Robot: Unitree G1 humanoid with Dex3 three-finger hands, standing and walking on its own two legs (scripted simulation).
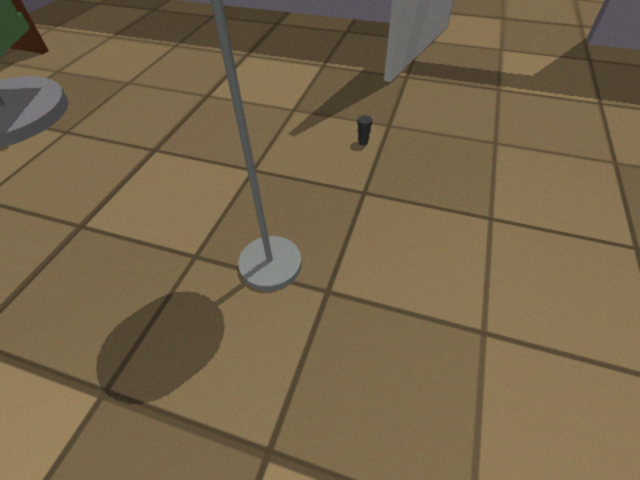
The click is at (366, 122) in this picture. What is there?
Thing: tapered cup
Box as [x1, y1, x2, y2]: [357, 115, 371, 145]
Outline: 365,115 358,117 357,121 359,143 362,145 367,143 371,124 371,118
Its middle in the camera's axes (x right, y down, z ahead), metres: +0.21 -0.55 +2.02
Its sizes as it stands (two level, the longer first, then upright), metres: 0.074 0.074 0.142
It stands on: the floor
